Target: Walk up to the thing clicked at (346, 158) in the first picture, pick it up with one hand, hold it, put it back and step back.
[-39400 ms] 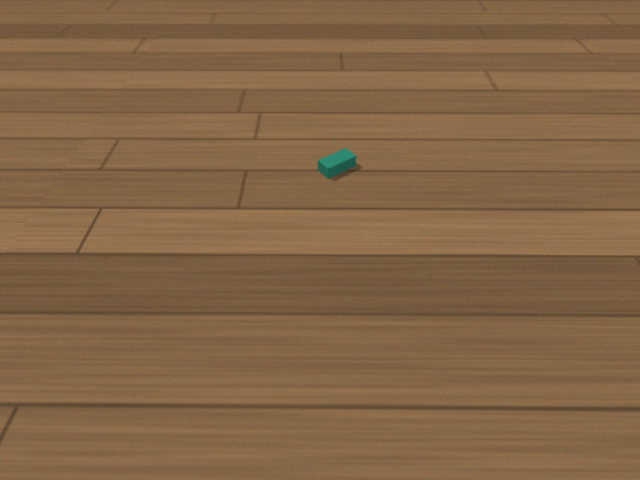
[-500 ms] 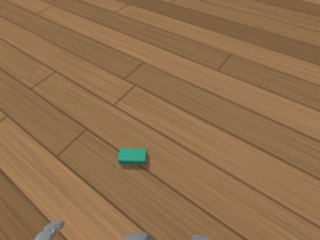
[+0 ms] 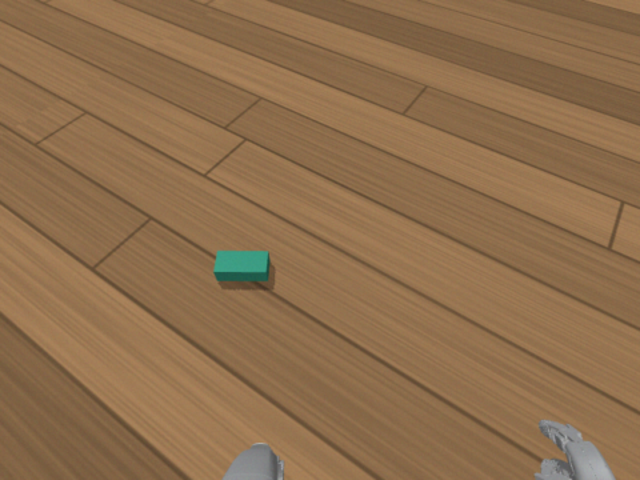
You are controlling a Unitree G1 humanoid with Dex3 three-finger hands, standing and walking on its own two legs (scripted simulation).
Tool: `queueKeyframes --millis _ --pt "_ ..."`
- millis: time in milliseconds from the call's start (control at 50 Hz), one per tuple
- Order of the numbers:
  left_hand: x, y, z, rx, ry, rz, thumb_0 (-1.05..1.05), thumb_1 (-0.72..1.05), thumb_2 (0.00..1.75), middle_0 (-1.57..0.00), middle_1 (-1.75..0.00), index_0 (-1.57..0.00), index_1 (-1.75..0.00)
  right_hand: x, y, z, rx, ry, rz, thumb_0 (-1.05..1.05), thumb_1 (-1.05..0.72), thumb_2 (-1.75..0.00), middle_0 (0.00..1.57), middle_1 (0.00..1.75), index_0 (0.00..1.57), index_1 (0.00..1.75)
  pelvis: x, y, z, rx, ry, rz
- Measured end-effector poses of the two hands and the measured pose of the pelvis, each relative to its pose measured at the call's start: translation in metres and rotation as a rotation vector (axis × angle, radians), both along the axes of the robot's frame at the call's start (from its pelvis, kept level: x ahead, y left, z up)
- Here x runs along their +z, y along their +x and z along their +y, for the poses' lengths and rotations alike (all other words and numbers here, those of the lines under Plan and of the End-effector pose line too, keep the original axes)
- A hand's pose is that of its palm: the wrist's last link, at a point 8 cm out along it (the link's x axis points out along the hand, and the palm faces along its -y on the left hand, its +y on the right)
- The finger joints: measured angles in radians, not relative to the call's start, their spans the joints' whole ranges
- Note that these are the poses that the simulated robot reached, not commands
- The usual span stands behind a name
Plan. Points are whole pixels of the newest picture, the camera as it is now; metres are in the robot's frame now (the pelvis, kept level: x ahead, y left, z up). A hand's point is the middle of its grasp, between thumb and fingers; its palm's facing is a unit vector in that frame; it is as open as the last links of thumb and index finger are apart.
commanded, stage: step back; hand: left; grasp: from above
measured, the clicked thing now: (242, 266) +0.82 +0.31 -0.72
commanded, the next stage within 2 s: stand in 1.70 s
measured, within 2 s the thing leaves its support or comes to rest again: neither
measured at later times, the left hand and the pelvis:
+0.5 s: hand out of the picture -0.08 +0.27 -0.13, palm faces +0.08 -0.91 -0.41, open 7.4 cm; pelvis -0.17 -0.02 +0.01, yaw +5 degrees
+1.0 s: hand out of the picture -0.23 +0.26 -0.13, palm faces +0.10 -0.91 -0.41, open 7.4 cm; pelvis -0.24 -0.02 +0.01, yaw +6 degrees
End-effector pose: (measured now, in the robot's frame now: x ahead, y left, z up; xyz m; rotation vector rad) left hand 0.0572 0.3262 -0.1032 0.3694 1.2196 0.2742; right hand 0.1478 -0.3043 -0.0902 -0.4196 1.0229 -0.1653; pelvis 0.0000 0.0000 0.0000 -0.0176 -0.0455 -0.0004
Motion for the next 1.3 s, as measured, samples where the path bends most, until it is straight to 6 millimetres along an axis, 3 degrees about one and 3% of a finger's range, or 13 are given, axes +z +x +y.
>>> queueKeyframes --millis 140,240,320,400,520,640,720,820,900,1000,1080,1160,1300 --pt "0.021 -0.057 -0.026 0.013 0.01 -0.002 0.01 0.9 0.9 -0.21 -0.3 -0.21 -0.3 -0.007 -0.064 -0.019 -0.048 0.033 0.067 0.0 -0.91 -0.9 0.21 0.3 0.2 0.3 0.012 -0.043 -0.014 0.02 0.044 0.003" --pt "0.027 -0.068 -0.022 0.004 0.039 -0.072 0.01 0.9 0.9 -0.21 -0.3 -0.21 -0.3 -0.013 -0.119 -0.024 -0.029 0.01 0.154 0.0 -0.91 -0.9 0.21 0.3 0.2 0.3 0.011 -0.077 -0.016 0.065 0.045 0.014" --pt "0.019 -0.08 -0.012 0.007 0.038 -0.143 0.01 0.9 0.9 -0.21 -0.3 -0.21 -0.3 -0.019 -0.157 -0.02 0.001 -0.014 0.203 0.0 -0.91 -0.9 0.21 0.3 0.2 0.3 0.001 -0.109 -0.012 0.111 0.034 0.011" --pt "0.011 -0.105 -0.011 0.016 0.022 -0.132 0.01 0.9 0.9 -0.21 -0.3 -0.21 -0.3 -0.014 -0.191 -0.012 0.006 0.001 0.213 0.01 -0.91 -0.9 0.21 0.3 0.2 0.3 0.003 -0.141 -0.012 0.105 0.039 -0.011" --pt "0.013 -0.155 -0.023 0.03 -0.007 -0.101 0.01 0.9 0.9 -0.21 -0.3 -0.2 -0.3 -0.001 -0.22 -0.016 0.009 0.006 0.151 0.01 -0.9 -0.9 0.21 0.3 0.21 0.3 0.011 -0.179 -0.023 0.079 0.013 0.001" --pt "0.008 -0.22 -0.045 0.01 0.0 -0.028 0.01 0.9 0.9 -0.21 -0.3 -0.2 -0.3 -0.01 -0.237 -0.037 -0.005 0.026 0.058 0.0 -0.9 -0.9 0.21 0.3 0.21 0.3 0.004 -0.215 -0.039 0.035 -0.004 -0.008" --pt "0.015 -0.262 -0.057 0.04 -0.006 0.007 0.01 0.9 0.9 -0.21 -0.3 -0.21 -0.3 -0.01 -0.262 -0.044 -0.031 0.047 0.086 0.0 -0.91 -0.9 0.21 0.3 0.2 0.3 0.011 -0.228 -0.045 0.031 0.021 -0.01" --pt "0.023 -0.288 -0.054 0.084 0.0 -0.011 0.01 0.9 0.9 -0.21 -0.3 -0.21 -0.3 -0.012 -0.294 -0.048 -0.017 0.041 0.165 0.0 -0.91 -0.9 0.21 0.3 0.2 0.3 0.016 -0.237 -0.042 0.068 0.032 -0.005" --pt "0.022 -0.298 -0.041 0.108 0.0 -0.02 0.01 0.9 0.9 -0.21 -0.3 -0.21 -0.3 -0.013 -0.309 -0.042 0.002 0.028 0.223 0.01 -0.91 -0.9 0.2 0.3 0.2 0.3 0.015 -0.241 -0.034 0.107 0.028 0.002" --pt "0.013 -0.299 -0.025 0.104 -0.012 0.013 0.01 0.9 0.9 -0.21 -0.3 -0.21 -0.3 -0.009 -0.311 -0.025 -0.004 0.029 0.189 0.01 -0.91 -0.9 0.2 0.3 0.2 0.3 0.014 -0.243 -0.023 0.104 0.047 -0.001" --pt "0.013 -0.282 -0.023 0.077 -0.02 0.0 0.01 0.9 0.9 -0.21 -0.3 -0.2 -0.3 -0.001 -0.31 -0.021 -0.014 0.04 0.154 0.0 -0.91 -0.9 0.21 0.3 0.21 0.3 0.017 -0.239 -0.026 0.095 0.038 -0.003" --pt "0.015 -0.257 -0.03 0.05 -0.017 -0.04 0.01 0.9 0.9 -0.21 -0.3 -0.2 -0.3 -0.004 -0.305 -0.028 -0.025 0.045 0.148 0.0 -0.9 -0.9 0.21 0.3 0.21 0.3 0.015 -0.233 -0.033 0.091 0.035 -0.004" --pt "0.019 -0.23 -0.049 0.057 -0.015 -0.114 0.01 0.9 0.9 -0.21 -0.3 -0.2 -0.3 -0.016 -0.279 -0.037 -0.022 0.043 0.167 0.0 -0.91 -0.9 0.21 0.3 0.2 0.3 0.012 -0.218 -0.041 0.103 0.021 -0.011"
